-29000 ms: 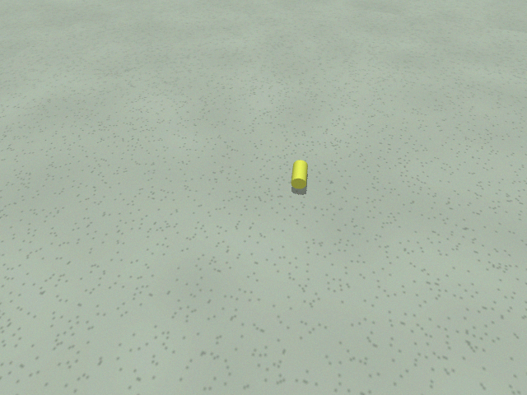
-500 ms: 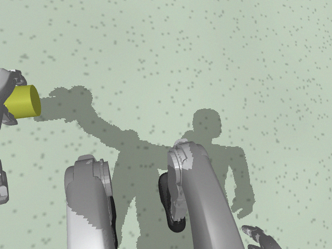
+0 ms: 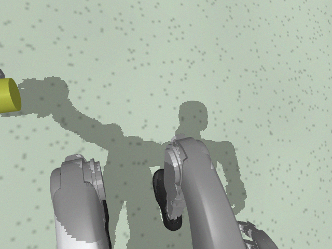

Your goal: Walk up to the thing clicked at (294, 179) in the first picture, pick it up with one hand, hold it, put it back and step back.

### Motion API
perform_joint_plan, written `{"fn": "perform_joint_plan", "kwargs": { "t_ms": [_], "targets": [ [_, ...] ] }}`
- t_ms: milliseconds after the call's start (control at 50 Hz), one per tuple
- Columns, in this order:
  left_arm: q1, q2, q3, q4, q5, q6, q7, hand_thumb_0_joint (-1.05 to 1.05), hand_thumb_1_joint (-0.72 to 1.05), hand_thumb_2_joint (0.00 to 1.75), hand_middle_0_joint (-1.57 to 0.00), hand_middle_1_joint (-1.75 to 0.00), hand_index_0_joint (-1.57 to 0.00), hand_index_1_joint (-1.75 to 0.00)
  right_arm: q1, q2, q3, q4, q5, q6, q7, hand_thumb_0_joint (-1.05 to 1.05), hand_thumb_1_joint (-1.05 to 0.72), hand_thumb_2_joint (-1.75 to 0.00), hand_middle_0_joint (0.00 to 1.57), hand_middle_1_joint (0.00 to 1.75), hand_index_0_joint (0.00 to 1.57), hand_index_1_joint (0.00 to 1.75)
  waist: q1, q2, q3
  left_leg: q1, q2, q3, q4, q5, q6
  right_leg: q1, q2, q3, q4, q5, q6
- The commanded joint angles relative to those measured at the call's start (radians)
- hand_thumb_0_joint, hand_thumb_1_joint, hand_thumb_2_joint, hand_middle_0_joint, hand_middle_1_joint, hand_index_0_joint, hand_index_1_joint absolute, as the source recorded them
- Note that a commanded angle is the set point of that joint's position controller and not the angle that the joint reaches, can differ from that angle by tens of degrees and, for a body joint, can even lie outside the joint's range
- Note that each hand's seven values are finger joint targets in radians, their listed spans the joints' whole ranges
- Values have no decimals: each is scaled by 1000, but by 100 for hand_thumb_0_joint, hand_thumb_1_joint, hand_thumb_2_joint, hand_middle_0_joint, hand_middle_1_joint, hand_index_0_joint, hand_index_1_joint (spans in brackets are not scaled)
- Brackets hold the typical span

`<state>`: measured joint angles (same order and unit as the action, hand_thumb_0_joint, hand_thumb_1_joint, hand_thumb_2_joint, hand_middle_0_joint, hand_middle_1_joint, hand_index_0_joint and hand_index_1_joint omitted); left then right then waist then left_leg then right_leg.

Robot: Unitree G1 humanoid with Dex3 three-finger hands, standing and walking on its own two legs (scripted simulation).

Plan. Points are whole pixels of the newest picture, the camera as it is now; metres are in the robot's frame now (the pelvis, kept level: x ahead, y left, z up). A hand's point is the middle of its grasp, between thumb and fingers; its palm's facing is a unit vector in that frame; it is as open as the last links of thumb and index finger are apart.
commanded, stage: lower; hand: left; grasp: from above
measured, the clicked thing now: out of the picture +0.47 +0.35 -0.21
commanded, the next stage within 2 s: rest in 0.22 s
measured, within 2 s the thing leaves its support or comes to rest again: rests again in 1.86 s
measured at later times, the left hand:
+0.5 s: hand out of the picture +0.47 +0.33 -0.24, palm faces -0.47 -0.08 -0.88, open 10.1 cm
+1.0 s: hand (4, 103) +0.47 +0.33 -0.27, palm faces -0.48 -0.09 -0.87, open 10.1 cm
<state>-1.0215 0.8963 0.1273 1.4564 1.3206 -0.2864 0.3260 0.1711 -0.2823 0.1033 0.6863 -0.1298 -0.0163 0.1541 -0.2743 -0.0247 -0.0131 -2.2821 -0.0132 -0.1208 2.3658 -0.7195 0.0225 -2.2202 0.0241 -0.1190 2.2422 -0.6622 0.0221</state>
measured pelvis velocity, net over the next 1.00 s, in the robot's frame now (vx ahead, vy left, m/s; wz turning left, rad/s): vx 0.00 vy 0.00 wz -0.07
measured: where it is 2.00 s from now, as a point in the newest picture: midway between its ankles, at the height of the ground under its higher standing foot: (136, 222)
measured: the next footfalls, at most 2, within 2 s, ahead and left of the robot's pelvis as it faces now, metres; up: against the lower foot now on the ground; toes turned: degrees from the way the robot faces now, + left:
none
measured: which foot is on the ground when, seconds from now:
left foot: down 0.00-1.00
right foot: down 0.00-1.00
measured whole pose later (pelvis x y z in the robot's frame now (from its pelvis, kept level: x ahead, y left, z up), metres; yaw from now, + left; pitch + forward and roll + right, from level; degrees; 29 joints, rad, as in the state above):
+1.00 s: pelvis +0.00 +0.00 -0.04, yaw -4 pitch +31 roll -13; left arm -1.06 1.04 0.13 1.62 1.36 -0.31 0.47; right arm 0.12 -0.32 0.23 0.65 -0.19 -0.08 0.15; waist -0.34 -0.11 0.11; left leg -2.35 -0.01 -0.19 2.52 -0.74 0.02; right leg -2.27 0.04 -0.18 2.34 -0.65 0.03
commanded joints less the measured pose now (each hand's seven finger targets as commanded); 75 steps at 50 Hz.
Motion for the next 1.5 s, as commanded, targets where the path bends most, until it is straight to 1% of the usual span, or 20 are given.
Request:
{"fn": "perform_joint_plan", "kwargs": {
  "t_ms": [0, 160, 340, 440, 540, 560, 600, 640, 680, 740, 900, 960, 1100, 1120, 1200, 1240, 1260, 1340, 1440, 1480],
  "targets": [
    [-298, 297, 30, -127, -25, -15, 45, 0, 80, 67, -117, -51, -117, -51, 230, -275, -65, 6, -3, 6, -9, 0, -91, -90, 20, 30, 20, 30, -9, 367, -676, 529, 1, 33, -237, 286, 3, 333, 28, -40, -178, 249, -54],
    [-353, 361, 57, -135, 4, -60, 92, 0, 86, 64, -119, -52, -120, -51, 214, -284, -45, 4, -21, 4, -7, 0, -90, -90, 20, 30, 20, 30, -20, 446, -699, 547, 5, 31, -200, 297, -5, 315, 39, -58, -133, 258, -58],
    [-369, 364, 41, -73, 40, -44, 156, 0, 82, 62, -115, -51, -116, -49, 196, -294, -33, 5, -31, -14, -14, 0, -89, -89, 20, 30, 20, 30, -37, 476, -675, 540, 10, 25, -175, 250, -3, 257, 42, -73, -106, 230, -59],
    [-361, 369, 45, -19, 26, -22, 169, 0, 80, 60, -112, -52, -114, -50, 208, -306, -21, 5, -36, -33, -14, 0, -89, -89, 20, 30, 20, 30, -63, 430, -614, 489, 11, 16, -163, 253, -3, 257, 38, -84, -99, 239, -55],
    [-343, 385, 38, -24, 14, -13, 171, 0, 82, 61, -113, -52, -115, -50, 190, -314, -8, -5, -35, -42, -16, 0, -90, -89, 20, 30, 20, 30, -52, 463, -654, 526, 16, 7, -147, 303, -7, 273, 43, -87, -82, 274, -58],
    [-342, 390, 42, -17, 18, -11, 169, 0, 82, 62, -113, -53, -115, -51, 201, -326, -9, -6, -38, -45, -16, 0, -90, -89, 20, 30, 20, 30, -69, 464, -633, 534, 17, 0, -140, 321, -12, 259, 39, -93, -80, 279, -61],
    [-333, 391, 38, -26, 20, -10, 163, 0, 82, 63, -114, -53, -116, -51, 204, -313, 0, -6, -40, -49, -13, 0, -90, -90, 20, 30, 20, 30, -65, 476, -645, 542, 20, 4, -136, 339, -11, 287, 45, -89, -79, 294, -59],
    [-348, 427, 60, -52, 11, -12, 169, 0, 85, 63, -116, -52, -118, -51, 198, -325, 3, -12, -40, -48, -13, 0, -90, -89, 20, 30, 20, 30, -56, 491, -659, 533, 19, 6, -139, 338, -13, 308, 44, -92, -82, 298, -59],
    [-315, 406, 50, -19, 3, -12, 168, 0, 84, 64, -115, -54, -117, -52, 192, -332, 10, -20, -44, -50, -14, 0, -90, -90, 20, 30, 20, 30, -66, 458, -610, 506, 18, 6, -127, 321, -10, 294, 44, -95, -87, 282, -62],
    [-331, 436, 54, -56, 6, -21, 171, 0, 83, 63, -115, -52, -116, -50, 181, -326, 18, -19, -43, -48, -14, 0, -90, -90, 20, 30, 20, 30, -55, 488, -655, 520, 21, 7, -129, 329, -9, 326, 51, -94, -85, 293, -59],
    [-314, 413, 29, 25, 6, -29, 195, 0, 83, 66, -114, -54, -116, -52, 171, -347, 38, -16, -54, -56, -17, 0, -90, -90, 20, 30, 20, 30, -90, 434, -557, 464, 24, -2, -111, 298, -5, 304, 55, -109, -87, 279, -59],
    [-335, 431, 25, 4, 13, -28, 200, 0, 84, 64, -116, -53, -117, -52, 166, -340, 44, -15, -55, -63, -14, 0, -89, -90, 20, 30, 20, 30, -85, 464, -595, 507, 29, -10, -122, 300, -6, 320, 60, -108, -84, 283, -54],
    [-354, 428, 2, 28, 23, -20, 207, 0, 82, 66, -115, -53, -116, -52, 154, -354, 55, -16, -61, -82, -8, 0, -90, -90, 20, 30, 20, 30, -112, 491, -548, 520, 38, -26, -115, 296, -16, 276, 59, -116, -67, 277, -57],
    [-357, 451, 22, 24, 15, -22, 214, 0, 84, 66, -115, -54, -116, -53, 149, -366, 54, -24, -62, -82, -10, 0, -90, -90, 20, 30, 20, 30, -108, 479, -550, 507, 36, -29, -116, 299, -18, 276, 58, -124, -69, 278, -59],
    [-352, 445, 15, 26, 16, -17, 220, 0, 84, 66, -116, -54, -117, -53, 150, -369, 59, -29, -67, -90, -6, 0, -90, -90, 20, 30, 20, 30, -111, 514, -543, 546, 42, -40, -129, 304, -26, 265, 53, -127, -57, 280, -58],
    [-353, 433, 8, 44, 14, -13, 218, 0, 83, 64, -113, -55, -115, -53, 152, -373, 64, -31, -69, -95, -1, 0, -90, -90, 20, 30, 20, 30, -129, 486, -519, 512, 41, -36, -116, 289, -21, 271, 54, -130, -64, 278, -53],
    [-336, 447, 12, 52, 11, -14, 221, 0, 82, 63, -113, -54, -115, -52, 141, -367, 69, -34, -67, -94, -3, 0, -90, -90, 20, 30, 20, 30, -111, 482, -520, 481, 38, -28, -115, 272, -15, 293, 60, -127, -73, 269, -54],
    [-328, 465, 8, 57, 2, -12, 224, 0, 79, 65, -111, -56, -112, -54, 141, -362, 81, -36, -67, -94, -5, 0, -90, -90, 20, 30, 20, 30, -105, 465, -543, 450, 37, -17, -105, 264, -5, 344, 65, -120, -83, 278, -49],
    [-337, 464, 0, 64, -4, -21, 212, 0, 78, 66, -109, -57, -111, -56, 135, -382, 89, -47, -66, -99, -5, 0, -90, -90, 20, 30, 20, 30, -127, 470, -521, 493, 44, -50, -119, 283, -17, 304, 62, -138, -71, 277, -52],
    [-325, 470, 3, 70, -7, -22, 215, 0, 62, 65, -93, -59, -95, -57, 133, -384, 89, -44, -66, -99, -5, 0, -89, -89, 20, 30, 20, 30, -119, 475, -517, 491, 44, -52, -121, 286, -20, 305, 60, -141, -67, 280, -52]
  ]
}}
